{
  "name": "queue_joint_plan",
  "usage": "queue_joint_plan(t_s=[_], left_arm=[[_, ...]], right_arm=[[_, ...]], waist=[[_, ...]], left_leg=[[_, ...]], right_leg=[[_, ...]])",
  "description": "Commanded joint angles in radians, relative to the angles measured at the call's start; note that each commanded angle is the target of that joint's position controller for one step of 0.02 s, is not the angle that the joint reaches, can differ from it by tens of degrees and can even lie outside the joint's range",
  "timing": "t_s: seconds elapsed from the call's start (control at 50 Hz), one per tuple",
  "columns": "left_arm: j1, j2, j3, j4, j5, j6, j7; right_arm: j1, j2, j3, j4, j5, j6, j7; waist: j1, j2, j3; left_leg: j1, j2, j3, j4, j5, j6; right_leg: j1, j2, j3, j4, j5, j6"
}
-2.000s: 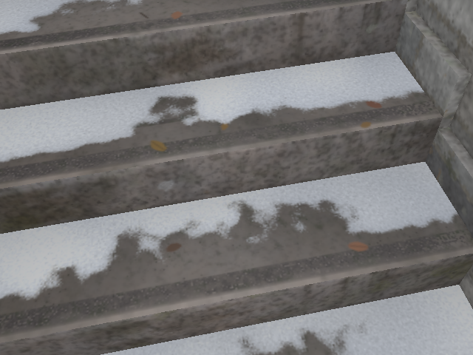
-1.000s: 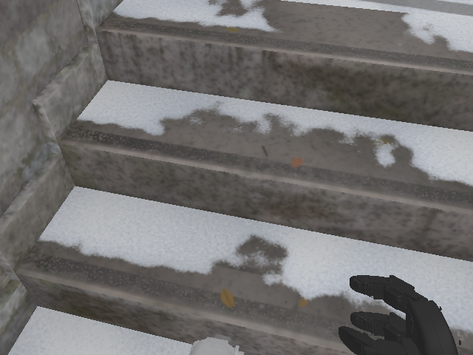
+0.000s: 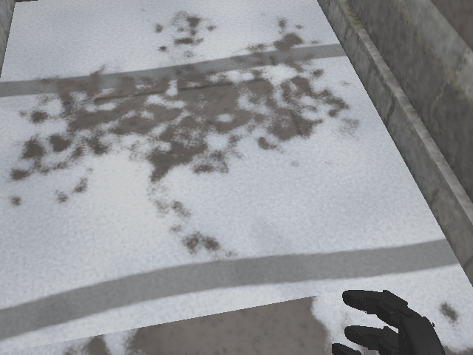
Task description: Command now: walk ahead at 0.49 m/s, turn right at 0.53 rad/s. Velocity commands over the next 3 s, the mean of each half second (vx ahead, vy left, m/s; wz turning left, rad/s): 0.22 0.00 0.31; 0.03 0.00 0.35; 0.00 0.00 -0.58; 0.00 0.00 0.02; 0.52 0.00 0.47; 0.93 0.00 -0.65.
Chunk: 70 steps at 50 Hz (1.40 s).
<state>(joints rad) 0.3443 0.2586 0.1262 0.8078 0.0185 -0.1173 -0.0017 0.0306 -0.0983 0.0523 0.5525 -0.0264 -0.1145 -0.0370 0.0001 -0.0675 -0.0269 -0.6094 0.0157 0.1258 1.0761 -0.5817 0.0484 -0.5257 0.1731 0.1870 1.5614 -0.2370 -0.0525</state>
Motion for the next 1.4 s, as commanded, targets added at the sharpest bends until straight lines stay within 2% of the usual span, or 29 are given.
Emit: queue_joint_plan(t_s=[0.02,0.08,0.12,0.14,0.18,0.22,0.24,0.26,0.28,0.3,0.34,0.38,0.5,0.64,0.68,0.7,0.72,0.74,0.78,0.82,0.88,0.96,1.06,1.08,1.1,1.12,1.18,1.28,1.4], left_arm=[[-0.310,-0.134,-0.076,-0.310,0.042,0.014,0.010],[-0.372,-0.150,-0.120,-0.368,0.030,0.078,0.013],[-0.489,-0.207,-0.148,-0.427,0.032,0.095,0.028],[-0.435,-0.183,-0.159,-0.459,0.017,0.086,0.025],[-0.284,-0.153,-0.165,-0.406,-0.048,0.086,0.014],[0.026,-0.042,-0.101,-0.294,-0.011,0.133,0.039],[0.136,0.019,-0.069,-0.247,0.023,0.136,0.039],[0.020,0.188,-0.038,-0.258,0.040,0.110,0.036],[-0.016,0.140,-0.037,-0.291,0.020,0.099,0.037],[-0.148,0.105,-0.049,-0.262,0.004,0.074,0.028],[-0.224,-0.009,-0.065,-0.179,-0.009,0.026,0.017],[-0.248,-0.052,-0.066,-0.128,0.001,0.018,0.026],[-0.231,0.026,-0.069,-0.106,0.009,0.013,0.076],[-0.159,0.145,-0.034,-0.130,0.003,0.046,0.014],[-0.098,0.131,-0.038,-0.117,0.005,0.059,0.010],[-0.070,0.080,-0.049,-0.147,0.012,0.073,0.001],[-0.092,0.057,-0.060,-0.222,0.012,0.098,0.009],[-0.172,0.105,-0.048,-0.212,0.009,0.105,0.015],[-0.187,0.083,-0.057,-0.204,-0.007,0.088,0.015],[-0.166,0.080,-0.061,-0.187,0.019,0.101,0.019],[-0.084,0.009,-0.087,-0.132,-0.007,0.128,0.015],[-0.152,0.045,-0.075,-0.164,-0.014,0.137,0.003],[-0.113,0.029,-0.069,-0.202,-0.012,0.111,-0.029],[-0.065,0.058,-0.058,-0.205,0.010,0.099,-0.019],[-0.071,0.185,-0.025,-0.236,0.007,0.096,-0.008],[-0.007,0.228,0.002,-0.229,-0.004,0.107,-0.001],[-0.100,0.159,-0.012,-0.252,-0.002,0.119,0.016],[-0.062,0.146,-0.004,-0.242,0.001,0.135,0.034],[-0.120,0.147,-0.003,-0.238,-0.010,0.144,0.003]], right_arm=[[0.336,-0.101,-0.081,0.194,-0.001,-0.009,-0.013],[0.320,-0.025,-0.051,0.340,0.014,-0.047,0.009],[0.401,-0.029,-0.044,0.434,0.007,-0.055,0.017],[0.375,-0.061,-0.047,0.453,0.035,-0.051,0.019],[0.336,-0.181,-0.074,0.383,0.089,-0.047,0.021],[0.250,-0.490,-0.160,0.322,0.094,-0.085,0.051],[0.214,-0.474,-0.179,0.275,0.085,-0.096,0.073],[0.367,-0.264,-0.141,0.243,0.083,-0.076,0.086],[0.449,-0.286,-0.169,0.256,0.054,-0.038,0.081],[0.427,-0.243,-0.167,0.204,0.036,-0.001,0.063],[0.393,-0.172,-0.156,0.158,-0.008,0.047,0.019],[0.451,-0.153,-0.156,0.146,-0.006,0.101,0.003],[0.317,-0.158,-0.156,0.076,0.009,0.140,0.016],[0.172,-0.213,-0.159,-0.010,0.016,0.170,0.072],[0.291,-0.247,-0.172,0.031,-0.012,0.141,0.063],[0.355,-0.341,-0.187,0.020,-0.020,0.115,0.054],[0.328,-0.444,-0.206,-0.024,-0.004,0.108,0.034],[0.348,-0.384,-0.196,-0.028,0.012,0.110,0.021],[0.235,-0.300,-0.156,-0.026,0.008,0.122,0.005],[0.182,-0.245,-0.132,-0.026,0.017,0.102,0.010],[0.183,-0.158,-0.086,0.022,-0.004,0.062,0.013],[0.190,-0.246,-0.110,0.045,-0.007,0.080,0.001],[0.194,-0.265,-0.133,0.045,0.012,0.101,-0.011],[0.202,-0.250,-0.135,0.046,0.020,0.097,-0.012],[0.191,-0.191,-0.120,-0.006,0.031,0.100,-0.009],[0.092,-0.207,-0.119,-0.042,0.035,0.108,-0.013],[0.081,-0.224,-0.127,-0.034,0.025,0.115,-0.004],[0.054,-0.163,-0.097,-0.038,-0.022,0.108,0.040],[0.155,-0.190,-0.095,-0.007,0.031,0.108,0.008]], waist=[[-0.051,0.106,-0.083],[0.049,0.007,0.162],[0.025,0.130,0.155],[0.109,0.161,0.170],[0.151,0.063,-0.084],[0.342,0.167,-0.355],[0.368,0.124,-0.375],[0.180,-0.251,-0.443],[0.162,-0.097,-0.583],[0.052,-0.037,-0.454],[-0.023,0.102,-0.084],[-0.107,0.057,0.010],[-0.095,-0.086,-0.020],[-0.024,-0.079,0.017],[-0.076,0.056,-0.043],[-0.077,0.309,-0.044],[-0.058,0.461,-0.108],[-0.105,0.292,-0.156],[-0.038,0.216,-0.047],[0.000,0.173,-0.070],[0.022,0.144,-0.113],[-0.029,0.234,-0.049],[0.008,0.158,0.002],[0.020,0.050,0.012],[-0.007,-0.188,0.046],[0.075,-0.271,0.071],[0.019,-0.066,0.055],[0.031,-0.008,-0.074],[0.008,-0.116,-0.079]], left_leg=[[0.832,0.343,-0.644,-0.600,0.865,0.228],[0.405,0.195,-0.198,-0.802,0.907,0.059],[0.359,0.150,-0.123,-0.903,1.117,0.083],[0.316,0.103,-0.050,-0.906,1.173,0.066],[-0.068,0.066,-0.064,-1.006,1.320,0.132],[0.170,0.101,-0.085,-0.677,1.852,0.098],[0.262,0.095,-0.163,-0.342,1.692,0.035],[0.158,-0.128,-0.152,0.296,0.206,-0.054],[0.126,-0.163,-0.362,0.653,0.192,-0.048],[0.041,-0.107,-0.312,0.712,0.258,-0.048],[-0.099,-0.033,-0.240,0.655,0.248,-0.008],[-0.104,-0.005,-0.249,0.581,0.260,0.009],[0.045,0.044,-0.138,0.053,0.360,-0.012],[0.257,0.013,-0.013,-0.364,0.345,0.008],[0.443,-0.037,-0.063,-0.531,0.336,0.033],[0.536,0.177,-0.375,-0.646,0.651,0.069],[0.585,0.368,-0.738,-0.727,0.791,0.264],[0.552,0.373,-0.701,-0.752,0.730,0.293],[0.419,0.276,-0.525,-0.762,0.604,0.222],[0.377,0.236,-0.401,-0.764,0.754,0.180],[0.376,0.218,-0.256,-0.773,0.824,0.142],[0.378,0.197,-0.196,-0.751,0.547,0.128],[0.323,0.200,-0.157,-0.602,0.432,0.094],[0.255,0.150,-0.093,-0.454,0.395,0.033],[0.057,-0.004,0.005,-0.265,0.199,-0.053],[-0.048,-0.072,-0.087,-0.090,-0.008,-0.073],[-0.081,-0.028,-0.163,-0.002,0.134,-0.094],[0.019,-0.085,-0.156,-0.099,0.196,-0.078],[0.292,-0.092,-0.125,-0.487,0.250,-0.047]], right_leg=[[-0.860,-0.067,0.001,0.690,-0.253,-0.016],[-0.730,-0.077,-0.037,0.390,-0.447,-0.050],[-0.754,-0.058,-0.223,0.480,-0.484,-0.048],[-0.670,-0.150,-0.253,0.209,-0.459,-0.049],[0.333,-0.111,-0.339,-0.302,0.044,-0.038],[0.639,-0.074,-0.287,-0.466,0.114,-0.033],[0.655,-0.126,-0.166,-0.770,0.222,-0.077],[0.699,-0.530,0.286,-0.815,1.106,-0.277],[0.603,-0.603,0.431,-0.917,1.176,-0.361],[0.470,-0.588,0.398,-0.964,0.847,-0.356],[0.247,-0.513,0.245,-0.989,0.464,-0.246],[0.132,-0.458,0.056,-1.048,0.353,-0.163],[0.160,-0.472,-0.286,-1.209,0.481,-0.101],[0.252,-0.520,-0.361,-1.123,0.114,-0.035],[0.232,-0.427,-0.418,-0.863,0.159,-0.006],[0.056,-0.330,-0.447,-0.585,-0.205,0.041],[-0.165,-0.180,-0.297,-0.385,-0.472,0.097],[-0.132,-0.211,-0.190,-0.267,-0.431,0.107],[-0.108,-0.238,-0.153,-0.303,-0.271,0.099],[-0.001,-0.227,-0.168,-0.368,-0.198,0.087],[0.159,-0.223,-0.165,-0.556,-0.148,0.080],[0.193,-0.176,-0.230,-0.765,-0.180,0.051],[0.268,-0.158,-0.240,-1.050,-0.041,-0.019],[0.303,-0.230,-0.083,-1.134,0.051,-0.039],[0.332,-0.435,0.284,-1.209,0.272,-0.117],[0.326,-0.509,0.417,-1.267,0.336,-0.243],[0.322,-0.375,0.259,-1.230,0.239,-0.198],[0.334,-0.304,0.229,-1.152,0.287,-0.152],[0.262,-0.246,0.213,-1.113,0.360,-0.099]])
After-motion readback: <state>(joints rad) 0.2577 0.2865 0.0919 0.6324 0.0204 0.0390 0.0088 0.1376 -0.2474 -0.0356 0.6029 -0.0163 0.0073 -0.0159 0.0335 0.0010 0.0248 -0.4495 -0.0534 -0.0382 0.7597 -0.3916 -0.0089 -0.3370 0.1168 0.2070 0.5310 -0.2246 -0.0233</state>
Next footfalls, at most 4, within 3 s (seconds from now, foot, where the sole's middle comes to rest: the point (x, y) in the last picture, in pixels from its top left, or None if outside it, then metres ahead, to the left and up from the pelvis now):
0.24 right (295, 345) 0.40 -0.10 -0.53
0.70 left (176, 336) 0.42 0.16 -0.53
1.08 right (266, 319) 0.46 -0.04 -0.53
1.44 left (180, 322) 0.45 0.15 -0.53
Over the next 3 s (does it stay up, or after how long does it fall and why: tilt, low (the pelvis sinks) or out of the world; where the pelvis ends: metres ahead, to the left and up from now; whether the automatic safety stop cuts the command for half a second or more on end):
stays up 0.99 0.30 0.23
